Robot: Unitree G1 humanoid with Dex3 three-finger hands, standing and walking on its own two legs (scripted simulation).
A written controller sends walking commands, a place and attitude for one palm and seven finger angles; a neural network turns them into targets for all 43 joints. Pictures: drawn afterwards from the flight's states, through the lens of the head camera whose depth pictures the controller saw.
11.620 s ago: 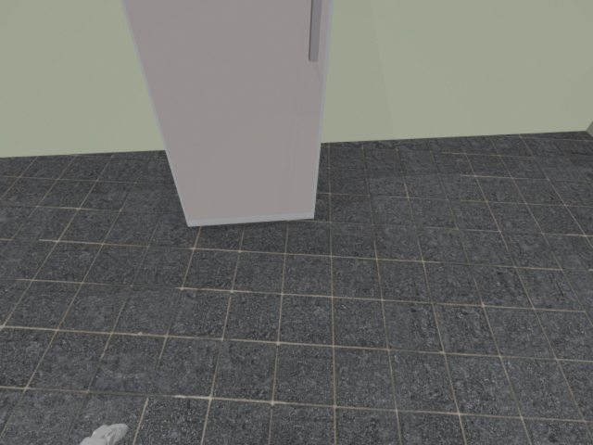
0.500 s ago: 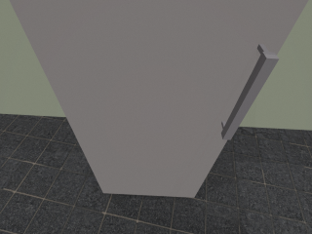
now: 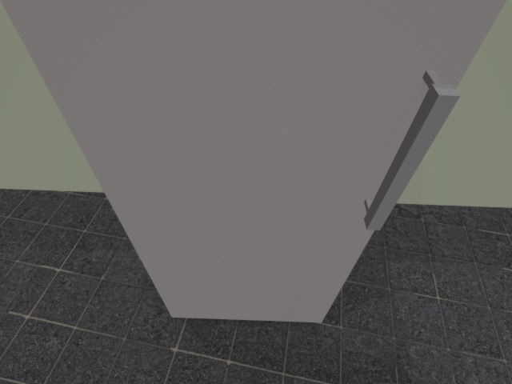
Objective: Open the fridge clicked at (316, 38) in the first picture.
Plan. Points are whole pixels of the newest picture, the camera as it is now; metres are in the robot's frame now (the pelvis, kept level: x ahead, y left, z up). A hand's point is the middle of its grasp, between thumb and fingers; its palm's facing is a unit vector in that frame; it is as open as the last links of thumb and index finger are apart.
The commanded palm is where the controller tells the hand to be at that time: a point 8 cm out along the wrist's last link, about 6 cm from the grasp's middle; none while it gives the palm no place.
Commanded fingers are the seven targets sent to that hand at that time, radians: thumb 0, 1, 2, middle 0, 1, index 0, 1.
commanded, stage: look again from close up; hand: right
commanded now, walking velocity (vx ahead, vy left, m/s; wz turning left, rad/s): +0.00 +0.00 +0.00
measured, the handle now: (396, 162) +0.41 -0.19 +0.15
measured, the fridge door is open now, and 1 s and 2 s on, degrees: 0 0 0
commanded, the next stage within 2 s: raise the hand to about handle height in 0.54 s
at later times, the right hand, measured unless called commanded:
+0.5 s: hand out of the picture -0.01 -0.17 -0.18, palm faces +0.03 +0.98 -0.19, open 7.4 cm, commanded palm none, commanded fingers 0.00 -0.90 -0.90 0.20 0.30 0.20 0.30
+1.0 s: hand (384, 361) +0.17 -0.16 +0.00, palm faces -0.09 +1.00 +0.00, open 8.2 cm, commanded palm +0.12 -0.24 -0.01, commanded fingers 0.00 -0.46 -0.71 0.23 0.58 0.23 0.58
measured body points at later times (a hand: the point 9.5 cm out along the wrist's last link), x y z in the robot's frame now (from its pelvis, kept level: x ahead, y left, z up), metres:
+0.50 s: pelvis +0.00 +0.00 +0.00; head +0.02 +0.00 +0.45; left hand +0.01 +0.22 -0.16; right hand -0.02 -0.22 -0.16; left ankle -0.06 +0.10 -0.74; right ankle +0.03 -0.14 -0.74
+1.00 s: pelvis -0.04 +0.00 -0.04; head -0.03 +0.00 +0.41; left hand +0.17 +0.25 -0.08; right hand +0.17 -0.22 +0.00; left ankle -0.06 +0.10 -0.74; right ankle +0.03 -0.14 -0.74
